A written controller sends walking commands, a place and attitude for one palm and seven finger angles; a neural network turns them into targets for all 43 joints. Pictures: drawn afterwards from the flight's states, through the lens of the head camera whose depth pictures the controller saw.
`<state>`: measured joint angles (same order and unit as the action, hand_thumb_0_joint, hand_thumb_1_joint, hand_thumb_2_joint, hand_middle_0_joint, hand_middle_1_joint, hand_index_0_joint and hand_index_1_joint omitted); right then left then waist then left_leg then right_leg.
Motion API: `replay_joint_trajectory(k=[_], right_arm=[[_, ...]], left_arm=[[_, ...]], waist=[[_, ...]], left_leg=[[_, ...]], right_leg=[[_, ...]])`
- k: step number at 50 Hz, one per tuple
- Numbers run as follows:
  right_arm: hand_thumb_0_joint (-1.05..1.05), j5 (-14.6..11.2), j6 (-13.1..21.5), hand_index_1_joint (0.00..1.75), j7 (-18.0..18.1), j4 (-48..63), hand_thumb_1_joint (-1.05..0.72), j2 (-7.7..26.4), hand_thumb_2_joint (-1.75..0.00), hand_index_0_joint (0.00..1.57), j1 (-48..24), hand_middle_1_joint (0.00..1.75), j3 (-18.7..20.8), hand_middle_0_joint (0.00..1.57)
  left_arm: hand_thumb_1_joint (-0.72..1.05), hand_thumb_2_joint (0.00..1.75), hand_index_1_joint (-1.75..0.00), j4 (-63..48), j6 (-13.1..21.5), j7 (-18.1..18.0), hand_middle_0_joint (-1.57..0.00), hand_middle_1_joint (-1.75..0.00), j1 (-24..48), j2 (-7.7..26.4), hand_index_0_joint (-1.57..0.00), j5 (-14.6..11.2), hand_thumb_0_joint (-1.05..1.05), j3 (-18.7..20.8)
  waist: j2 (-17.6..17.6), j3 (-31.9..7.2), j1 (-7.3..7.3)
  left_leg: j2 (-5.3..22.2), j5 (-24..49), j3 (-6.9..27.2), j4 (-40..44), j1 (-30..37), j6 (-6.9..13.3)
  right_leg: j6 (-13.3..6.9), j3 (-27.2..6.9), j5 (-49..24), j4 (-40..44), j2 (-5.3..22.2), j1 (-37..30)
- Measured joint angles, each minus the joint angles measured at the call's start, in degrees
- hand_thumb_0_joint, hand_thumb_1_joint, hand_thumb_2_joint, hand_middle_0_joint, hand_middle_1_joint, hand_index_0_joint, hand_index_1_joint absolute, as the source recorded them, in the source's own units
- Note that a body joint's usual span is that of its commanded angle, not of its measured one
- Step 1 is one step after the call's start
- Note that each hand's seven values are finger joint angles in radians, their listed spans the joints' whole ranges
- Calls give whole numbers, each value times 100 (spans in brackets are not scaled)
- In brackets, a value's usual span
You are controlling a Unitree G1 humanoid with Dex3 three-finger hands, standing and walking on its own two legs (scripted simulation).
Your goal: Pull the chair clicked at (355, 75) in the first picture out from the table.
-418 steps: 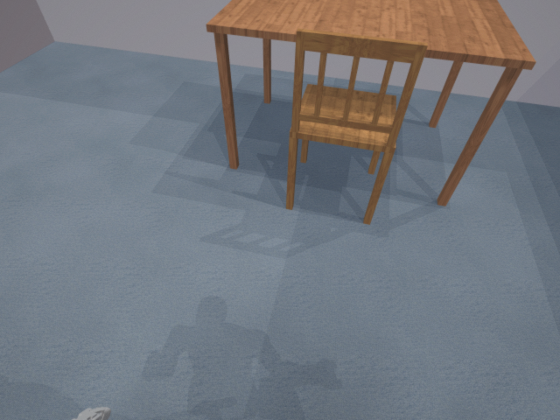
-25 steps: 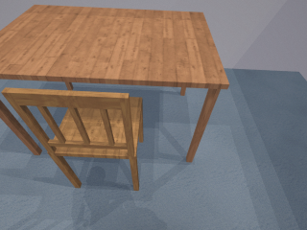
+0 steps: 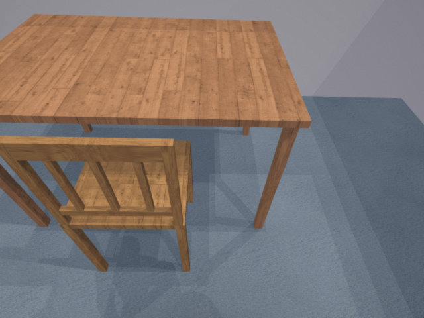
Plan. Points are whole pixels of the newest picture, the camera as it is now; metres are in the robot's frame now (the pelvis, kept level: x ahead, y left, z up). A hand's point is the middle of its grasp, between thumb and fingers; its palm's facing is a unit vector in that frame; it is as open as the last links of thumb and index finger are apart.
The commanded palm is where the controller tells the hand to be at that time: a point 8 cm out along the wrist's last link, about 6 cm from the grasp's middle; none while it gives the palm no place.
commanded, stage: come to a stop and stand still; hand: left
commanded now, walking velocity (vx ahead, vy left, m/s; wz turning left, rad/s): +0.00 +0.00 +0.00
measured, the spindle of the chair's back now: (105, 186) +0.45 +0.32 -0.11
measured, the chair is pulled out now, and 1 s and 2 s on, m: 0.00 0.00 0.00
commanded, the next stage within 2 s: look again from close up in 0.16 s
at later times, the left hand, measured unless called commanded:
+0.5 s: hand out of the picture -0.01 +0.17 -0.18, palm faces +0.03 -0.98 -0.21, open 7.4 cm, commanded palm none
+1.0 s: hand out of the picture +0.00 +0.15 -0.17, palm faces +0.03 -0.97 -0.22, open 7.4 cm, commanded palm none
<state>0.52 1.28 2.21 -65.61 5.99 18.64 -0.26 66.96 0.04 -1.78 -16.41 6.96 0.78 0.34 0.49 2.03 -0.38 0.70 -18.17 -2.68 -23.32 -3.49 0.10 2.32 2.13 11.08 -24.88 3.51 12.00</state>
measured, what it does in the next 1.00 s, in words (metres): stands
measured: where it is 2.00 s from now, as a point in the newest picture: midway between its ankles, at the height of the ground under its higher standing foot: outside the picture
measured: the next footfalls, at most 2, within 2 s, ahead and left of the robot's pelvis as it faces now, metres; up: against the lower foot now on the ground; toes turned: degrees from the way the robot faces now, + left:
none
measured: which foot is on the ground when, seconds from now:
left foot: down 0.00-1.00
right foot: down 0.00-1.00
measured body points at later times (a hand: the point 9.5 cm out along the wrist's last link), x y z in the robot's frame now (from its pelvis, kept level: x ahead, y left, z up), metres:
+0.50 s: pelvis -0.01 -0.01 -0.01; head -0.01 -0.02 +0.44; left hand -0.01 +0.22 -0.16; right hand +0.00 -0.22 -0.17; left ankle -0.06 +0.11 -0.74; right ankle +0.02 -0.14 -0.74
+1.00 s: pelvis -0.01 -0.03 +0.00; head +0.01 -0.05 +0.44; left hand +0.00 +0.20 -0.15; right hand -0.04 -0.24 -0.17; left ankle -0.06 +0.11 -0.74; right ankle +0.02 -0.14 -0.74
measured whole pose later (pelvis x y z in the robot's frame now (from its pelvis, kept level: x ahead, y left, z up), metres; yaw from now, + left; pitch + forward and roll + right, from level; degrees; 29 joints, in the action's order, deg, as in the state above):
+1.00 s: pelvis -0.01 -0.03 +0.00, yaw +0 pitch -2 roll +1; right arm 1.0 1.0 1.5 -64.1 9.2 19.0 -1.2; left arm 64.4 0.8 -1.2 -14.6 8.2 0.7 0.3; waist -2.1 3.4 0.5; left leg 2.2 -18.5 -1.9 -25.6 -5.3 -2.1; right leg -0.2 2.9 13.1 -29.7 2.3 14.8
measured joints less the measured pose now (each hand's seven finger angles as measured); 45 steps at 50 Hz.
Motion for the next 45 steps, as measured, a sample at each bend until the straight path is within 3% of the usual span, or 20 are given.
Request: replay_joint_trajectory(k=[13, 17, 22, 45], right_arm=[[0, 3, 1, 30, 6, -39, -90, 25, -90, 20, 41, 30, 20, 20], [0, 8, -11, 30, -62, 292, -90, 138, -90, 20, -6, 30, 30, 20], [0, 31, 22, 29, -73, 553, -90, 260, -90, 20, 43, 30, 7, 20], [0, 54, -31, 29, -84, 237, -91, 337, -90, 20, 16, 30, -94, 20]], left_arm=[[91, 89, -29, -43, 29, -14, -20, -30, 43, 63, -19, -6, 1, 13], [91, 89, -29, -164, 156, -86, -20, -30, 18, 64, -19, 17, 1, -46], [91, 89, -29, -236, 65, -5, -20, -30, -30, 87, -20, 17, 1, -76], [91, 89, -29, -292, 71, 59, -20, -30, 172, 129, -20, -9, 1, -22]], waist=[[-44, 4, 22], [-95, 49, 62], [-223, -32, 62], [-284, 116, 85]], left_leg=[[58, 4, 36, 21, 50, -56], [72, -176, 36, -460, -318, -59], [34, -285, 32, -663, -359, -25], [110, -41, 50, -250, -175, -190]], right_leg=[[-55, 45, 22, 1, -51, -51], [-67, 37, 107, -335, -46, 255], [-60, 16, 259, -605, -1, 331], [-220, 50, 214, -521, -84, 294]])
